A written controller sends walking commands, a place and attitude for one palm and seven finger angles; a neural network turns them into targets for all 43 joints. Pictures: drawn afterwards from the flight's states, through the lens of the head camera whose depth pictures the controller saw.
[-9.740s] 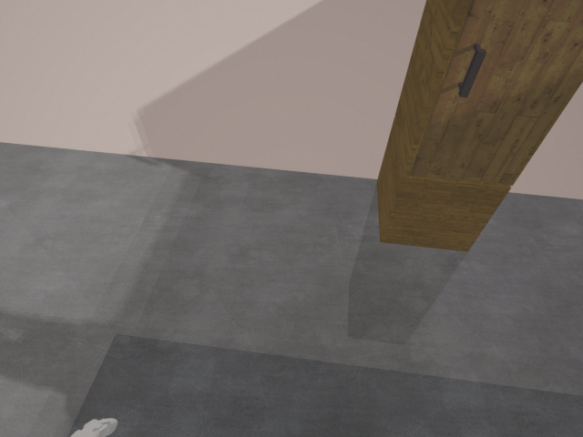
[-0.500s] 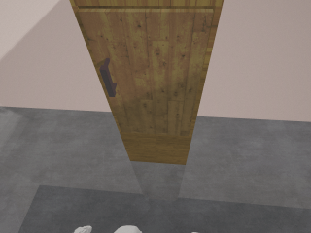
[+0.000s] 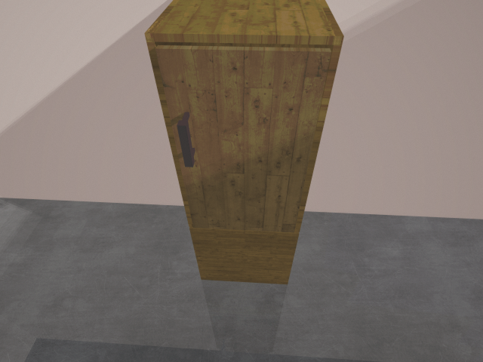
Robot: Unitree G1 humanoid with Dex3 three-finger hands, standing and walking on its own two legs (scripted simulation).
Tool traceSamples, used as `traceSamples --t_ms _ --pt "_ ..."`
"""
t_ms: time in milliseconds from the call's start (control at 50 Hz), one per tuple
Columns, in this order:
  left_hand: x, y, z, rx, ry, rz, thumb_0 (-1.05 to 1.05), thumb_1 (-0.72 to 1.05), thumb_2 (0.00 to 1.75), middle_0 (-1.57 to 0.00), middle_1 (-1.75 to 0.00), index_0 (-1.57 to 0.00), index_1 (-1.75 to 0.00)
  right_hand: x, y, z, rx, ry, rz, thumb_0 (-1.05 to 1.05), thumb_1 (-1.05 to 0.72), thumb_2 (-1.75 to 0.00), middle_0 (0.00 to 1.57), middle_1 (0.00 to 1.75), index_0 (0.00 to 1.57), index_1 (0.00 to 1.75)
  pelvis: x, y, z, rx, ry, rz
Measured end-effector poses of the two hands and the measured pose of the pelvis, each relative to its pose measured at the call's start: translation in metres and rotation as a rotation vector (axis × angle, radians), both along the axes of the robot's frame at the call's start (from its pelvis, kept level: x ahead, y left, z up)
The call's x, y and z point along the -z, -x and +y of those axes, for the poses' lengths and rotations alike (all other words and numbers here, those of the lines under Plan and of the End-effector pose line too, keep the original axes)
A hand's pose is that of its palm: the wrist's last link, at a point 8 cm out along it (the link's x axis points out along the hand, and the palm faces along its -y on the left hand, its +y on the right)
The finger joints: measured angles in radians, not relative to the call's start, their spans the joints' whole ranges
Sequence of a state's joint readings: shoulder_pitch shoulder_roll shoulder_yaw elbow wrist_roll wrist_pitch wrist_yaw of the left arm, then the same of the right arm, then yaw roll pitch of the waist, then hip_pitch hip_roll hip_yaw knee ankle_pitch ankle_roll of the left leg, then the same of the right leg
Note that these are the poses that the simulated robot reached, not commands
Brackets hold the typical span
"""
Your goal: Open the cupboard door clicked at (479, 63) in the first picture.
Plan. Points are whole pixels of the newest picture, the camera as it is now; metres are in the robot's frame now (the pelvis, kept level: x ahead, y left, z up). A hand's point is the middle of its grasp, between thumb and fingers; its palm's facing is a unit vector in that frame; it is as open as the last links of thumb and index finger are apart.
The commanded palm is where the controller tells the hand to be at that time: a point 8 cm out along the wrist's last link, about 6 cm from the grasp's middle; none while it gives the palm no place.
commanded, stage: look again from close up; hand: left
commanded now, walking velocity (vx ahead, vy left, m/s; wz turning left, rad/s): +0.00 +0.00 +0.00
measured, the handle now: (188, 139) +0.58 +0.17 +0.06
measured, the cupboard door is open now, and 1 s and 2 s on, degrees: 0 0 0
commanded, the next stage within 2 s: raise the hand with hooked fingers in 0.60 s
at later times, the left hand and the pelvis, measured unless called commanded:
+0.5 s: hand out of the picture +0.09 +0.22 -0.14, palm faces -0.01 -0.94 -0.33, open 7.4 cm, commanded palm none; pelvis +0.01 -0.02 +0.01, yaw +1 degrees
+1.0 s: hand (112, 331) +0.18 +0.23 -0.02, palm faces +0.14 -0.99 -0.10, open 8.0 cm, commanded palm +0.13 +0.27 -0.03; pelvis +0.01 -0.03 -0.05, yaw +3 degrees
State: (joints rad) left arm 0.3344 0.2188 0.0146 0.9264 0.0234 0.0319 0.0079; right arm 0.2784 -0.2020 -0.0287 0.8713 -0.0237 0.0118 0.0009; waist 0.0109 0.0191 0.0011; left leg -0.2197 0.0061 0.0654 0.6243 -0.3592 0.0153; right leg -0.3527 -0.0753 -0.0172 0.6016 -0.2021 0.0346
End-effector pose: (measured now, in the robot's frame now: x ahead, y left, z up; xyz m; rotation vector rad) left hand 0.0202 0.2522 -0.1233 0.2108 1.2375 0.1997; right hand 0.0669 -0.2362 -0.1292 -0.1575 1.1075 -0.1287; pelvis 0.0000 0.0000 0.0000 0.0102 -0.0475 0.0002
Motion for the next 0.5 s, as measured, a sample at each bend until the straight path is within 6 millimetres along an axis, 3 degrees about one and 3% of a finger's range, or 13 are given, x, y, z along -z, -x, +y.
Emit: traceSamples --t_ms 140,280,380,500 --pt "-0.003 0.002 -0.001 0.009 -0.010 0.018 0.01 0.91 0.89 -0.20 -0.30 -0.20 -0.30 0.001 0.033 -0.021 0.026 0.031 0.099 0.00 -0.91 -0.90 0.20 0.30 0.20 0.30 -0.004 0.004 -0.005 -0.003 -0.006 0.008" --pt "-0.009 -0.017 0.003 0.032 -0.025 -0.001 0.01 0.91 0.89 -0.21 -0.30 -0.20 -0.30 -0.004 0.054 -0.047 0.044 0.080 0.175 0.00 -0.91 -0.90 0.20 0.30 0.20 0.30 -0.007 0.003 -0.011 -0.007 -0.007 0.014" --pt "-0.014 -0.037 0.007 0.050 -0.045 -0.028 0.01 0.91 0.89 -0.21 -0.30 -0.20 -0.30 -0.009 0.053 -0.063 0.045 0.107 0.189 0.00 -0.91 -0.90 0.20 0.30 0.20 0.30 -0.010 -0.001 -0.014 -0.011 -0.006 0.016" --pt "-0.023 -0.061 0.011 0.066 -0.066 -0.062 0.00 0.91 0.89 -0.21 -0.30 -0.20 -0.30 -0.014 0.034 -0.073 0.030 0.121 0.169 0.00 -0.91 -0.90 0.20 0.30 0.20 0.30 -0.013 -0.007 -0.018 -0.017 -0.003 0.015"
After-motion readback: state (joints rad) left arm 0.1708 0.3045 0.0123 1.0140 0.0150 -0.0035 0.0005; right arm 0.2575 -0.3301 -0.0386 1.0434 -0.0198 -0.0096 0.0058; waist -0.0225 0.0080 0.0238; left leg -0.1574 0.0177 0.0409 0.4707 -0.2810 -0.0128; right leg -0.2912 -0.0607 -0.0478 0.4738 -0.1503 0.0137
